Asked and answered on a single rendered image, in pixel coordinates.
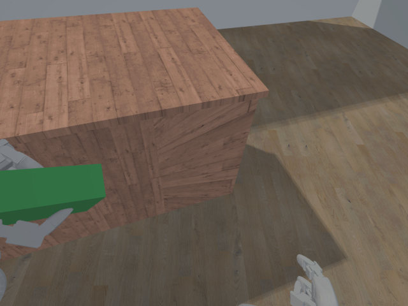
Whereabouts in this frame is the sponge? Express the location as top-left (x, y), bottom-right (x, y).
top-left (0, 164), bottom-right (106, 225)

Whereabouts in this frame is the table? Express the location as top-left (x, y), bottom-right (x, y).
top-left (0, 7), bottom-right (269, 262)

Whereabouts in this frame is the left robot hand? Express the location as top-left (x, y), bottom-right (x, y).
top-left (0, 139), bottom-right (73, 248)

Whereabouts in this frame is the right robot hand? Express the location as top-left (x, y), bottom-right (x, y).
top-left (290, 254), bottom-right (339, 306)

